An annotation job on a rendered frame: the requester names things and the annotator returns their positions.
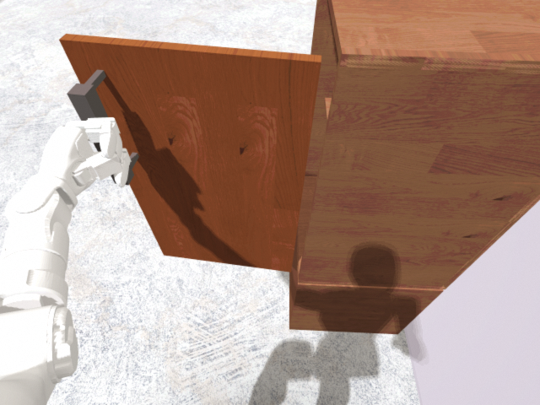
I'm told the robot left upper arm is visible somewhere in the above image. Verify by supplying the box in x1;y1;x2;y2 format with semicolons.
0;305;78;405

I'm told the cupboard door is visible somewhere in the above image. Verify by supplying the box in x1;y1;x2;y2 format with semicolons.
59;34;321;273

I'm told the robot left forearm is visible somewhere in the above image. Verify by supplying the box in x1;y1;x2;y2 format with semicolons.
0;174;78;314

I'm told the handle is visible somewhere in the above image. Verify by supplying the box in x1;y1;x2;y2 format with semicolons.
67;70;139;185

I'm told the left robot hand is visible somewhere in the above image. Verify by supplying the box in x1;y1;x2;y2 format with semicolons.
39;117;132;196

